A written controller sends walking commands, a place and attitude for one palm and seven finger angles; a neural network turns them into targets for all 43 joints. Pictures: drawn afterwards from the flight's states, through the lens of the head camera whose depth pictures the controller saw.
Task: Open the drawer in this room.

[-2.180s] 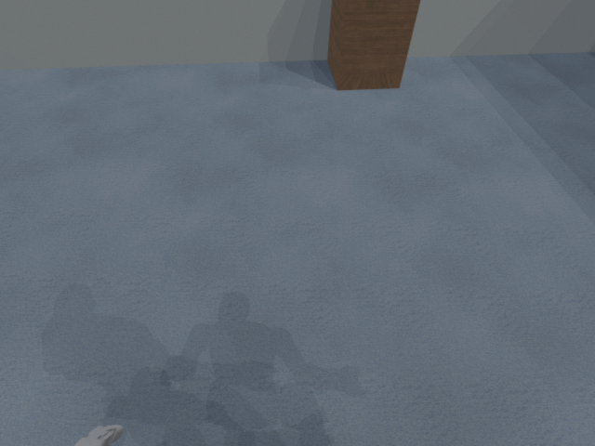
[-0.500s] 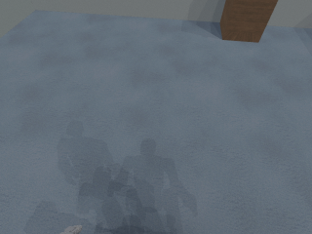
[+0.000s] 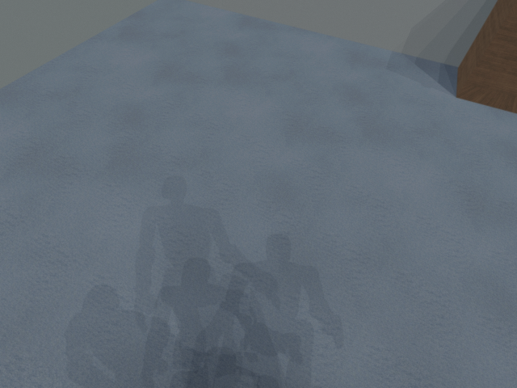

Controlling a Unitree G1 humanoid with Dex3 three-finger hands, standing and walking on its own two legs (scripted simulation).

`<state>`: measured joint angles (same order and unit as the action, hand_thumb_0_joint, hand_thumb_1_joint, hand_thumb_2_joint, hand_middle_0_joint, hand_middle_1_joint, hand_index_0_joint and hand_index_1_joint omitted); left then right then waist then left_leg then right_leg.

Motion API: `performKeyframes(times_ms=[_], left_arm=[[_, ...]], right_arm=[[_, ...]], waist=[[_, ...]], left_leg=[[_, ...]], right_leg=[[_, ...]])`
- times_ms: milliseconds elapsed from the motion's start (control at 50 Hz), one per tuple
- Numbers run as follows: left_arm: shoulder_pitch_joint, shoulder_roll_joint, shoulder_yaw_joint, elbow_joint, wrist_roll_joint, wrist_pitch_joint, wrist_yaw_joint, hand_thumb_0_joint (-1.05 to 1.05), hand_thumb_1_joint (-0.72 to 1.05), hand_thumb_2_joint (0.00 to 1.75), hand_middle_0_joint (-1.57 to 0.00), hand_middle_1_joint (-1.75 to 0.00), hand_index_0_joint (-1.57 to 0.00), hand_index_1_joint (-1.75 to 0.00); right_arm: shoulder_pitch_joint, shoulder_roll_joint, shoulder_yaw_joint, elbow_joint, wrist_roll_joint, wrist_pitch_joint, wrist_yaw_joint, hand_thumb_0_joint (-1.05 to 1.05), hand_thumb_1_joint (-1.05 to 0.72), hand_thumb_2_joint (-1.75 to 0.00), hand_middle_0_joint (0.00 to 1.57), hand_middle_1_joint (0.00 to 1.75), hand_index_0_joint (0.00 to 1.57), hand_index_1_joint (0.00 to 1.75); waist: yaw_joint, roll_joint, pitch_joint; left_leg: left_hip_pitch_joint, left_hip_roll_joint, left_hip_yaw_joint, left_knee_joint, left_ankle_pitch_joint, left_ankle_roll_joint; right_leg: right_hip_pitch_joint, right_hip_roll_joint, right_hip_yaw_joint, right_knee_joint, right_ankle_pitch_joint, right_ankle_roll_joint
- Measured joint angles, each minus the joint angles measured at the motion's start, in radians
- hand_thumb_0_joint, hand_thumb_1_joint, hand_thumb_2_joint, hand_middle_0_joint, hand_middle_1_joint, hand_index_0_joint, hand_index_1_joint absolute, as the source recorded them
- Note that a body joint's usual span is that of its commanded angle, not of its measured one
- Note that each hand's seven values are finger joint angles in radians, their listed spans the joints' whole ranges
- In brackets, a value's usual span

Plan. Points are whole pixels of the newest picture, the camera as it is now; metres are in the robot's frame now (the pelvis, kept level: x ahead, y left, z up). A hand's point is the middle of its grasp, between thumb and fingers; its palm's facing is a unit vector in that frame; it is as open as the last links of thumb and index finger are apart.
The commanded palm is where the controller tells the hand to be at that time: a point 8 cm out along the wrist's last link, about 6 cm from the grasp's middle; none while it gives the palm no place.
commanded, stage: stand and wait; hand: left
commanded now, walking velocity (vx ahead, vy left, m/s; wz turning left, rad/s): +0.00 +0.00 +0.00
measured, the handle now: out of the picture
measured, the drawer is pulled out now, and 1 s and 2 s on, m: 0.00 0.00 0.00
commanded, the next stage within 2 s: turn or walk to find it in 0.04 s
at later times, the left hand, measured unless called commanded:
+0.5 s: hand out of the picture +0.01 +0.18 -0.16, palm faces +0.04 -0.97 -0.23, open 7.3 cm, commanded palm none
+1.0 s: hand out of the picture -0.04 +0.17 -0.17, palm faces +0.10 -0.98 -0.19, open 7.4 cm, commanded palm none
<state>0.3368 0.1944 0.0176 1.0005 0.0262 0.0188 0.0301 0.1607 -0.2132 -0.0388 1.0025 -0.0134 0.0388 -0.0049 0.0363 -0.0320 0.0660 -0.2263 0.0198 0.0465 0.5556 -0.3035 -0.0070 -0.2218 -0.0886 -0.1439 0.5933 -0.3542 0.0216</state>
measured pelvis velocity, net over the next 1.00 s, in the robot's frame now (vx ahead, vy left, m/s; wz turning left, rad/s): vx -0.03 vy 0.00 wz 0.07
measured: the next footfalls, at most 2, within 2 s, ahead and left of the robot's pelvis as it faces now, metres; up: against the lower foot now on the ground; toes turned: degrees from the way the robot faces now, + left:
right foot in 0.36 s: +0.03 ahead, -0.12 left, +0.00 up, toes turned -3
right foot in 1.56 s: +0.01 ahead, -0.14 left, +0.00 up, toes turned +17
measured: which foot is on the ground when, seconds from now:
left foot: down 0.00-1.00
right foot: down 0.00-0.00, up 0.02-0.34, down 0.36-1.00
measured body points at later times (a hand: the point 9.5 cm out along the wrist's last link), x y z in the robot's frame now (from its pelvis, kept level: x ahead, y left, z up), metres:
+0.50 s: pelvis -0.02 -0.01 +0.01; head -0.04 -0.02 +0.46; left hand +0.01 +0.23 -0.14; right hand +0.00 -0.24 -0.16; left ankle -0.02 +0.11 -0.73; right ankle -0.01 -0.12 -0.73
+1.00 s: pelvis -0.03 +0.00 +0.01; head -0.02 +0.00 +0.46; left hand -0.05 +0.22 -0.15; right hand -0.02 -0.22 -0.15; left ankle -0.02 +0.11 -0.73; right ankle -0.01 -0.12 -0.73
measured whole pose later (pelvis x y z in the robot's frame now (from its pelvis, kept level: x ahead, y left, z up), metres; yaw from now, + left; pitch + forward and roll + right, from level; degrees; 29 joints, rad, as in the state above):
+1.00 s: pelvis -0.03 +0.00 +0.01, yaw +4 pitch -1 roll +0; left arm 0.29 0.14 0.01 1.11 0.02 0.02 0.04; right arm 0.28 -0.13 -0.01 1.11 -0.02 0.02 -0.03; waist 0.00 0.01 0.03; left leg -0.24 0.00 0.01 0.50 -0.24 0.01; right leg -0.22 -0.05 -0.11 0.49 -0.25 0.01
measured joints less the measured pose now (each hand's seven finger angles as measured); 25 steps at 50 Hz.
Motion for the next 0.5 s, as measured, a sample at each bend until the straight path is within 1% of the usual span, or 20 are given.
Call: performKeyframes(times_ms=[20, 40, 60, 80, 120, 180, 260, 300, 340, 360, 380, 400, 440, 500], left_arm=[[0.003, 0.010, 0.002, 0.015, -0.004, 0.007, 0.002, 0.01, 0.91, 0.90, -0.21, -0.30, -0.20, -0.30], [0.007, 0.017, 0.003, 0.028, -0.005, 0.014, 0.005, 0.01, 0.91, 0.90, -0.21, -0.30, -0.20, -0.30], [0.011, 0.021, 0.003, 0.043, -0.006, 0.021, 0.008, 0.01, 0.91, 0.90, -0.21, -0.30, -0.20, -0.30], [0.011, 0.023, 0.002, 0.057, -0.007, 0.028, 0.008, 0.01, 0.91, 0.90, -0.21, -0.30, -0.20, -0.30], [-0.002, 0.023, 0.004, 0.074, -0.008, 0.039, 0.003, 0.01, 0.91, 0.90, -0.20, -0.30, -0.20, -0.30], [-0.033, 0.017, 0.008, 0.071, -0.010, 0.039, -0.003, 0.01, 0.91, 0.90, -0.20, -0.30, -0.20, -0.30], [-0.077, 0.007, 0.009, 0.051, -0.008, 0.031, -0.002, 0.01, 0.91, 0.90, -0.20, -0.30, -0.20, -0.30], [-0.091, 0.002, 0.007, 0.043, -0.007, 0.023, -0.001, 0.01, 0.91, 0.90, -0.20, -0.30, -0.20, -0.30], [-0.096, -0.002, 0.004, 0.038, -0.005, 0.010, 0.000, 0.01, 0.91, 0.90, -0.20, -0.30, -0.20, -0.30], [-0.095, -0.002, 0.002, 0.038, -0.004, 0.002, 0.002, 0.01, 0.91, 0.90, -0.20, -0.30, -0.20, -0.30], [-0.099, -0.012, 0.000, 0.046, -0.002, -0.003, 0.004, 0.01, 0.91, 0.90, -0.20, -0.30, -0.20, -0.30], [-0.098, -0.021, -0.005, 0.052, -0.002, -0.006, 0.004, 0.01, 0.91, 0.90, -0.20, -0.30, -0.20, -0.30], [-0.089, -0.033, -0.014, 0.056, -0.002, -0.007, -0.001, 0.01, 0.91, 0.90, -0.20, -0.30, -0.20, -0.30], [-0.083, -0.038, -0.014, 0.059, -0.003, -0.002, 0.001, 0.01, 0.91, 0.90, -0.20, -0.30, -0.20, -0.30]], right_arm=[[-0.010, 0.017, 0.007, 0.002, 0.000, -0.009, -0.001, 0.00, -0.91, -0.90, 0.20, 0.30, 0.19, 0.30], [-0.017, 0.032, 0.015, 0.002, 0.001, -0.015, -0.003, 0.00, -0.91, -0.90, 0.20, 0.30, 0.19, 0.30], [-0.022, 0.046, 0.022, 0.004, 0.000, -0.021, -0.007, 0.00, -0.91, -0.90, 0.20, 0.30, 0.19, 0.30], [-0.024, 0.057, 0.028, 0.005, 0.000, -0.027, -0.012, 0.00, -0.91, -0.90, 0.20, 0.30, 0.20, 0.30], [-0.025, 0.073, 0.035, 0.004, -0.001, -0.032, -0.020, 0.00, -0.91, -0.90, 0.20, 0.30, 0.20, 0.30], [-0.026, 0.076, 0.028, 0.005, 0.002, -0.033, -0.027, -0.01, -0.92, -0.90, 0.20, 0.30, 0.20, 0.30], [-0.020, 0.059, 0.022, 0.017, -0.004, -0.027, -0.025, -0.01, -0.92, -0.90, 0.21, 0.30, 0.20, 0.30], [-0.011, 0.052, 0.019, 0.026, -0.006, -0.024, -0.024, -0.01, -0.92, -0.90, 0.21, 0.30, 0.20, 0.30], [0.003, 0.048, 0.015, 0.038, -0.004, -0.022, -0.022, -0.01, -0.92, -0.90, 0.21, 0.30, 0.20, 0.30], [0.011, 0.047, 0.014, 0.044, -0.002, -0.022, -0.021, -0.01, -0.91, -0.90, 0.21, 0.30, 0.20, 0.30], [0.017, 0.041, 0.012, 0.053, 0.002, -0.020, -0.020, 0.00, -0.91, -0.90, 0.20, 0.30, 0.20, 0.30], [0.027, 0.035, 0.010, 0.061, 0.004, -0.017, -0.019, 0.00, -0.91, -0.90, 0.20, 0.30, 0.20, 0.30], [0.054, 0.028, 0.009, 0.072, 0.001, -0.009, -0.017, 0.00, -0.91, -0.90, 0.20, 0.30, 0.20, 0.30], [0.090, 0.029, 0.012, 0.092, -0.005, -0.002, -0.014, 0.00, -0.91, -0.90, 0.20, 0.30, 0.20, 0.30]], waist=[[0.008, -0.022, 0.005], [0.016, -0.036, 0.006], [0.019, -0.042, 0.003], [0.017, -0.043, -0.001], [0.006, -0.033, -0.005], [-0.003, -0.013, -0.005], [-0.011, 0.006, -0.010], [-0.015, 0.014, -0.015], [-0.017, 0.016, -0.023], [-0.018, 0.012, -0.028], [-0.021, 0.028, -0.027], [-0.028, 0.044, -0.030], [-0.041, 0.059, -0.047], [-0.047, 0.060, -0.057]], left_leg=[[0.008, -0.010, 0.011, 0.000, -0.010, 0.016], [0.019, -0.013, 0.022, -0.003, -0.019, 0.026], [0.032, -0.013, 0.030, -0.013, -0.021, 0.031], [0.044, -0.012, 0.032, -0.027, -0.018, 0.034], [0.061, -0.013, 0.022, -0.057, 0.001, 0.039], [0.071, -0.020, 0.008, -0.093, 0.031, 0.045], [0.069, -0.033, -0.003, -0.115, 0.057, 0.046], [0.063, -0.037, -0.005, -0.112, 0.061, 0.043], [0.052, -0.043, -0.001, -0.091, 0.054, 0.035], [0.043, -0.048, 0.004, -0.071, 0.045, 0.030], [0.040, -0.040, 0.000, -0.053, 0.036, 0.024], [0.041, -0.032, -0.006, -0.048, 0.033, 0.019], [0.042, -0.022, -0.011, -0.053, 0.033, 0.012], [0.036, -0.006, -0.008, -0.058, 0.048, 0.006]], right_leg=[[-0.011, -0.006, 0.022, 0.032, -0.032, 0.005], [-0.025, -0.003, 0.044, 0.077, -0.084, 0.008], [-0.039, 0.004, 0.062, 0.124, -0.126, 0.013], [-0.051, 0.010, 0.074, 0.167, -0.147, 0.016], [-0.067, 0.015, 0.083, 0.224, -0.151, 0.020], [-0.088, 0.012, 0.095, 0.256, -0.129, 0.031], [-0.082, 0.010, 0.103, 0.195, -0.094, 0.037], [-0.057, 0.013, 0.101, 0.119, -0.060, 0.036], [-0.011, 0.018, 0.097, -0.005, 0.029, 0.035], [0.011, 0.017, 0.100, -0.063, 0.091, 0.023], [0.016, 0.026, 0.096, -0.069, 0.111, 0.007], [0.021, 0.033, 0.089, -0.067, 0.105, -0.005], [0.026, 0.040, 0.078, -0.073, 0.087, -0.017], [0.026, 0.051, 0.070, -0.086, 0.089, -0.023]])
